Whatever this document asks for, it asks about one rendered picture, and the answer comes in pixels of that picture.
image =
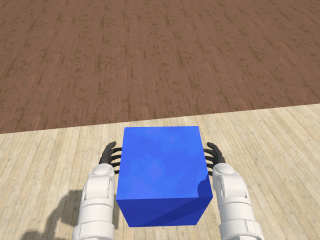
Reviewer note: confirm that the right robot hand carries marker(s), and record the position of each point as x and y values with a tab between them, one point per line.
217	156

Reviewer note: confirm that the left robot hand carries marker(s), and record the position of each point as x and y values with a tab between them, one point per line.
107	158

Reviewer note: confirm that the robot right forearm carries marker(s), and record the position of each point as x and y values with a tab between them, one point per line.
234	204

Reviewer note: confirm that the robot left forearm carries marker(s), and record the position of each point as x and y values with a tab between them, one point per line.
95	220

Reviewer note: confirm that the carton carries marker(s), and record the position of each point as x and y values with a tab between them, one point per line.
163	177

